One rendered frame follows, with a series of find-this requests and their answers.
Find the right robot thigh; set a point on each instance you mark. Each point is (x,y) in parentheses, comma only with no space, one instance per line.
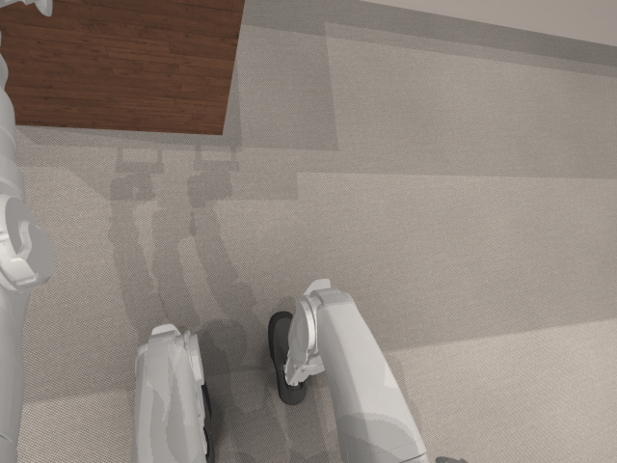
(373,421)

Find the robot left upper arm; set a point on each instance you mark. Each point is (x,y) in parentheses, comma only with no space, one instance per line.
(26,261)

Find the right robot shin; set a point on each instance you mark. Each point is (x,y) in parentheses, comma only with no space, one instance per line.
(300,363)

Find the left robot forearm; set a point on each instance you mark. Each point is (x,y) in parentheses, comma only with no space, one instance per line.
(11,177)

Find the cabinet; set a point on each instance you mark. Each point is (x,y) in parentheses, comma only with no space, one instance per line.
(137,65)

